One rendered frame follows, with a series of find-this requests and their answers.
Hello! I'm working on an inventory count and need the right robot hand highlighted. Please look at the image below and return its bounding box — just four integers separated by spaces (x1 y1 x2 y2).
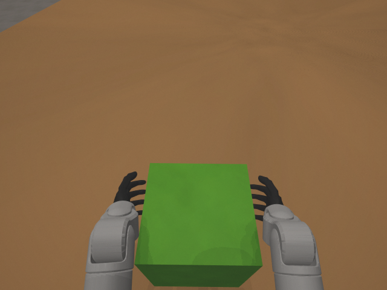
250 176 283 221

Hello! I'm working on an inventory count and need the left robot hand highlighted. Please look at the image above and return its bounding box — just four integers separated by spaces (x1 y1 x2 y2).
114 172 146 215

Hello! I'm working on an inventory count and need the robot left forearm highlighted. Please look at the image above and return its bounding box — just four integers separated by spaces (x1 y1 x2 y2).
84 201 139 290

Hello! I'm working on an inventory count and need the carton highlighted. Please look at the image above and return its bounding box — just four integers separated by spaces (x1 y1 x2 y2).
134 163 262 287

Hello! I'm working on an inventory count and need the robot right forearm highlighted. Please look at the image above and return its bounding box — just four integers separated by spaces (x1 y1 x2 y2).
262 204 324 290

